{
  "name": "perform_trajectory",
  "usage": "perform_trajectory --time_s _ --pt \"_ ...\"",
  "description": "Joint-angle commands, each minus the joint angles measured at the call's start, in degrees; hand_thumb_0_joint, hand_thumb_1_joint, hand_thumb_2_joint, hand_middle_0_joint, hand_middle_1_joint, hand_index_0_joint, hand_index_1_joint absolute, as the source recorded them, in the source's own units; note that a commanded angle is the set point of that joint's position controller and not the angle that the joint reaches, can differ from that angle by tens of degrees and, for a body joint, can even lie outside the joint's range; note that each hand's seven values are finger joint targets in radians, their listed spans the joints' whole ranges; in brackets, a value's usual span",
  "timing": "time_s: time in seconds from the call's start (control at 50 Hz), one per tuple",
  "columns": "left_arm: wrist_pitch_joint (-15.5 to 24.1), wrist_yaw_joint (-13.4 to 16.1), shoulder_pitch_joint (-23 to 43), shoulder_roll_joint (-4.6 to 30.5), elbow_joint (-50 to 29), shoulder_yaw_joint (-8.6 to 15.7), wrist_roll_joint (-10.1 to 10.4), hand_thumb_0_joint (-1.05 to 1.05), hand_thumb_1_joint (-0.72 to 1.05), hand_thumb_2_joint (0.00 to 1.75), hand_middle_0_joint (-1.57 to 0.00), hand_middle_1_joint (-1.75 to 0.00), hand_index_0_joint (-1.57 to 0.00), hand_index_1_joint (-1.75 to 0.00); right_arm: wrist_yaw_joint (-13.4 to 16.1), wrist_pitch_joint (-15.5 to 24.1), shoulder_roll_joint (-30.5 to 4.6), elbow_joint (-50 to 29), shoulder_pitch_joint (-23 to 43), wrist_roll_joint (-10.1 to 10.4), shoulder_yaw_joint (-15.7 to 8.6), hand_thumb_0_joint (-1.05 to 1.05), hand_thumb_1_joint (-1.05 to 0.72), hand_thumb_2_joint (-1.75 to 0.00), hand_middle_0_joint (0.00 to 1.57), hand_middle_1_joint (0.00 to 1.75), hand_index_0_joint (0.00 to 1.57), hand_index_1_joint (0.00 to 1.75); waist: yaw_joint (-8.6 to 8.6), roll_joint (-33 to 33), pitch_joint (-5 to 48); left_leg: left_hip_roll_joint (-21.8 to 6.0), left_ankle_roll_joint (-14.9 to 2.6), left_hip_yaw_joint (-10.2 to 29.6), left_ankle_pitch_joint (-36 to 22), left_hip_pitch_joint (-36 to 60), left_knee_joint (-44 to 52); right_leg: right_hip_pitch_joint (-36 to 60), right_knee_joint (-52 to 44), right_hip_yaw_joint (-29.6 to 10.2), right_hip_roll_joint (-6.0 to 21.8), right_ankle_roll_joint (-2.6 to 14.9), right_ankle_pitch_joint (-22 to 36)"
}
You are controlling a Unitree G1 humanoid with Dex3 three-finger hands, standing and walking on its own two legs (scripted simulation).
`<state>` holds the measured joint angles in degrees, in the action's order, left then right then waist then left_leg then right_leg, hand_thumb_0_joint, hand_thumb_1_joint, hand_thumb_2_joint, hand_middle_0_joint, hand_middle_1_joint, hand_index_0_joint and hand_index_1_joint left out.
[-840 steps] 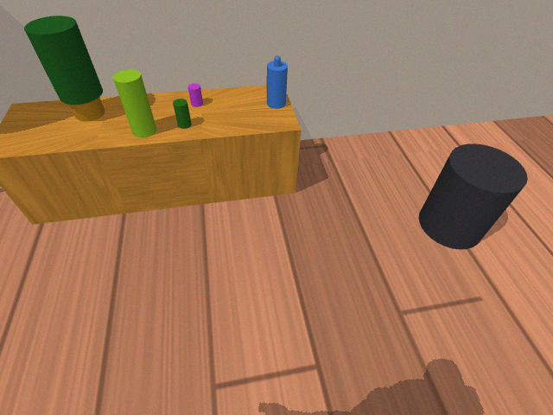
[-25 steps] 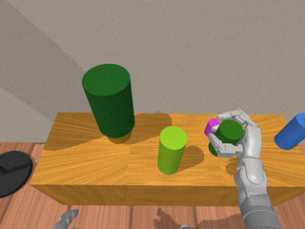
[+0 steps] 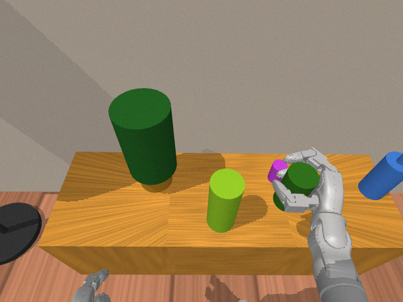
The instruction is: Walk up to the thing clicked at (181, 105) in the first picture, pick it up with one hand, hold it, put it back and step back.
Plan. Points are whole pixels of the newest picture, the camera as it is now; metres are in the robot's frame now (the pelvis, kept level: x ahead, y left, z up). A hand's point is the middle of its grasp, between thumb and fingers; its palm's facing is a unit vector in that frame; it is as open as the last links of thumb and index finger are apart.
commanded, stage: hold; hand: right
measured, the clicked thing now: (294, 188) +0.33 -0.18 +0.04
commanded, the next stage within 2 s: crouch in 1.58 s
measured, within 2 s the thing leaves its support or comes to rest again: neither
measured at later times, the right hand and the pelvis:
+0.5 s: hand (295, 183) +0.33 -0.17 +0.07, palm faces +0.20 +0.98 +0.00, open 7.8 cm; pelvis +0.00 +0.00 +0.00, yaw +0 degrees
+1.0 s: hand (292, 184) +0.33 -0.17 +0.06, palm faces +0.19 +0.98 +0.00, open 7.8 cm; pelvis +0.00 +0.00 +0.00, yaw +0 degrees
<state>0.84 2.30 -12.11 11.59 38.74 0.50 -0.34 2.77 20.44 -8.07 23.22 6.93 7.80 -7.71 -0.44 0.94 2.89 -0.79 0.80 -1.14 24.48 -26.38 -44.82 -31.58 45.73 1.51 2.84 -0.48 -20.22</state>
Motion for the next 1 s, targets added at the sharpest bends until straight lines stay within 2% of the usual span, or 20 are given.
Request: perform_trajectory --time_s 0.0,0.1,0.14,0.18,0.2,0.24,0.3,0.36,0.42,0.44,0.5,0.56,0.6,0.64,0.7,0.76,0.8,0.84,0.92,0.98 --pt "2.5 1.0 1.9 8.0 -6.8 2.8 -0.2 0.00 0.91 0.90 -0.20 -0.31 -0.20 -0.31 0.0 4.6 -6.3 -15.5 16.9 0.7 -0.8 0.00 -0.40 -1.33 1.31 1.42 1.34 1.42 -0.63 -1.5 14.2 1.6 -0.63 -0.4 -18.0 2.1 6.7 11.2 -5.5 -0.5 -1.4 1.19 13.0" --pt "2.6 1.0 2.6 7.2 -6.8 2.4 -0.2 0.00 0.91 0.90 -0.20 -0.31 -0.20 -0.31 -0.1 4.0 -6.5 -10.9 14.9 0.6 -2.2 0.00 -0.41 -1.32 1.31 1.42 1.34 1.42 -0.42 -2.2 12.7 1.6 -0.60 -0.4 -15.4 1.1 7.1 9.6 -5.5 -0.5 -1.3 1.23 10.5" --pt "2.7 1.0 2.4 8.0 -6.7 3.0 -0.2 0.00 0.92 0.90 -0.20 -0.31 -0.20 -0.30 -0.1 4.7 -7.6 -16.5 18.3 0.9 -2.1 0.00 -0.42 -1.31 1.31 1.41 1.33 1.41 -0.21 0.0 14.4 1.5 -0.84 -0.3 -14.8 1.8 7.0 10.6 -5.9 -0.5 -1.4 1.01 10.0" --pt "2.6 1.1 2.7 8.0 -6.7 3.0 -0.2 0.00 0.92 0.90 -0.20 -0.31 -0.20 -0.30 -0.1 4.3 -7.6 -14.0 13.7 0.6 -2.7 0.00 -0.40 -1.32 1.31 1.41 1.34 1.41 0.38 -0.9 13.1 1.6 -0.88 -0.3 -14.1 1.4 7.2 10.2 -6.0 -0.5 -1.5 0.99 9.5" --pt "2.7 0.9 3.0 7.1 -7.3 2.2 -0.1 0.00 0.92 0.90 -0.19 -0.31 -0.20 -0.30 -0.6 4.1 -4.5 -11.6 11.9 0.8 -0.1 0.00 -0.42 -1.31 1.30 1.41 1.33 1.41 -0.45 -2.1 12.9 1.6 -0.64 -0.3 -14.9 1.4 7.3 10.2 -5.7 -0.4 -1.5 1.10 9.9" --pt "2.8 1.1 2.8 8.3 -6.8 3.1 -0.2 0.00 0.91 0.90 -0.20 -0.31 -0.20 -0.30 0.0 5.0 -8.8 -18.3 17.2 1.2 -3.5 0.00 -0.41 -1.32 1.31 1.42 1.34 1.42 0.18 0.9 15.7 1.6 -0.82 -0.3 -15.9 1.9 6.6 11.6 -5.5 -0.6 -1.4 0.82 11.3" --pt "2.8 1.0 2.5 7.2 -7.4 2.1 0.0 0.00 0.91 0.90 -0.20 -0.31 -0.20 -0.31 -0.2 4.3 -5.6 -14.3 12.6 1.0 -1.2 0.00 -0.42 -1.34 1.33 1.44 1.36 1.44 -0.53 -1.8 14.7 1.6 -0.60 -0.3 -17.6 2.0 6.6 11.3 -5.4 -0.6 -1.3 1.11 12.6" --pt "2.7 1.5 1.9 8.5 -6.6 2.9 0.0 0.00 0.91 0.90 -0.20 -0.31 -0.20 -0.30 0.2 4.8 -9.3 -18.8 17.6 1.1 -3.5 0.00 -0.40 -1.35 1.34 1.45 1.37 1.45 -0.25 0.3 15.4 1.6 -0.80 -0.2 -17.6 1.7 6.6 12.6 -5.6 -0.6 -1.2 1.00 12.9" --pt "2.8 1.4 1.8 7.9 -6.4 2.8 0.0 0.00 0.91 0.90 -0.20 -0.31 -0.20 -0.31 -0.5 3.7 -4.7 -12.5 12.2 1.0 -0.3 0.00 -0.41 -1.35 1.33 1.45 1.36 1.45 -0.99 -2.8 12.3 1.7 -0.57 -0.4 -16.3 0.7 6.9 10.6 -5.5 -0.6 -1.2 1.25 11.2" --pt "2.7 1.6 1.7 8.0 -6.3 3.0 0.0 0.00 0.91 0.90 -0.20 -0.31 -0.21 -0.31 -0.2 4.1 -7.7 -15.6 16.1 1.3 -2.8 0.00 -0.39 -1.35 1.32 1.44 1.35 1.44 -0.82 -1.9 13.5 1.5 -0.45 -0.1 -17.3 1.2 7.1 10.9 -5.2 -0.4 -1.2 1.35 11.9" --pt "2.8 1.5 1.8 8.1 -6.4 3.0 0.0 0.00 0.91 0.90 -0.20 -0.31 -0.20 -0.30 -0.7 3.4 -6.1 -13.6 14.0 1.0 -0.9 0.00 -0.40 -1.33 1.32 1.43 1.35 1.43 -0.83 -1.8 13.4 1.4 -0.38 -0.1 -18.3 1.5 7.0 10.8 -5.1 -0.4 -1.4 1.39 12.8" --pt "2.8 1.4 2.1 8.0 -6.6 2.8 0.0 0.00 0.92 0.90 -0.20 -0.31 -0.20 -0.30 -0.2 3.8 -8.6 -15.5 16.5 1.2 -3.5 0.00 -0.40 -1.33 1.32 1.43 1.35 1.43 -0.17 -0.5 13.7 1.4 -0.62 0.0 -16.4 1.7 7.3 10.6 -5.6 -0.4 -1.4 1.25 11.2" --pt "2.9 1.3 2.6 7.9 -6.8 2.7 -0.1 0.00 0.92 0.89 -0.20 -0.31 -0.20 -0.30 -0.4 3.6 -5.8 -13.3 13.7 1.3 -1.6 0.00 -0.42 -1.34 1.33 1.44 1.36 1.44 -0.38 -1.5 12.5 1.6 -0.80 -0.4 -14.1 0.8 7.2 9.8 -6.1 -0.5 -1.3 1.10 9.4" --pt "2.7 1.4 2.5 7.5 -7.1 2.4 0.0 0.00 0.91 0.90 -0.20 -0.31 -0.20 -0.30 0.1 4.4 -8.8 -17.9 16.1 1.2 -3.6 0.00 -0.43 -1.33 1.33 1.43 1.35 1.43 0.42 0.1 14.8 1.6 -0.81 -0.3 -16.2 2.6 7.2 11.5 -5.9 -0.4 -1.4 0.94 11.8" --pt "2.7 1.4 2.3 7.4 -7.1 2.4 -0.1 0.00 0.91 0.90 -0.20 -0.31 -0.20 -0.30 -0.2 3.5 -4.9 -12.3 12.4 1.0 -1.1 0.00 -0.42 -1.33 1.32 1.43 1.35 1.43 -1.02 -2.7 13.8 1.6 -0.42 -0.2 -18.1 2.2 6.8 10.7 -5.3 -0.4 -1.3 1.30 12.7" --pt "2.6 1.6 1.9 7.3 -6.7 2.3 -0.1 0.00 0.91 0.90 -0.20 -0.31 -0.20 -0.30 0.2 4.5 -9.6 -18.6 17.1 1.0 -4.1 0.00 -0.40 -1.33 1.32 1.43 1.35 1.43 0.05 -0.3 15.4 1.3 -0.39 0.2 -20.0 2.8 6.7 11.6 -4.8 -0.2 -1.4 1.35 14.6" --pt "2.7 1.5 1.4 7.8 -6.4 2.9 -0.2 0.00 0.91 0.90 -0.20 -0.31 -0.20 -0.30 -0.6 3.4 -4.0 -11.7 11.2 1.0 0.0 0.00 -0.38 -1.33 1.32 1.43 1.35 1.43 -1.05 -3.2 13.1 1.3 -0.10 0.1 -20.3 2.1 6.7 9.9 -4.5 -0.2 -1.5 1.65 13.9" --pt "2.9 1.5 1.7 8.0 -6.7 2.7 0.0 0.00 0.91 0.90 -0.20 -0.31 -0.20 -0.30 -0.3 4.2 -8.3 -17.3 16.1 1.0 -3.0 0.00 -0.38 -1.34 1.32 1.44 1.35 1.44 -0.37 -1.1 17.3 1.3 -0.07 0.2 -22.2 2.9 6.4 13.0 -4.1 -0.2 -1.4 1.61 16.3" --pt "2.8 1.2 2.1 8.2 -6.4 3.0 -0.1 0.00 0.91 0.90 -0.20 -0.31 -0.20 -0.30 -0.1 4.0 -6.3 -14.2 15.2 1.0 -1.8 0.00 -0.43 -1.35 1.33 1.44 1.36 1.44 -0.80 -0.7 13.1 1.8 -0.83 -0.5 -16.6 0.4 6.8 11.6 -5.7 -0.7 -1.1 1.06 12.1" --pt "2.6 1.3 2.6 7.7 -6.9 2.5 -0.1 0.00 0.91 0.90 -0.20 -0.31 -0.20 -0.30 0.2 4.6 -9.4 -17.4 15.7 0.9 -4.1 0.00 -0.42 -1.34 1.33 1.44 1.36 1.44 0.77 0.4 14.4 1.6 -0.97 -0.3 -15.8 2.4 7.0 11.5 -6.2 -0.5 -1.3 0.97 11.4"
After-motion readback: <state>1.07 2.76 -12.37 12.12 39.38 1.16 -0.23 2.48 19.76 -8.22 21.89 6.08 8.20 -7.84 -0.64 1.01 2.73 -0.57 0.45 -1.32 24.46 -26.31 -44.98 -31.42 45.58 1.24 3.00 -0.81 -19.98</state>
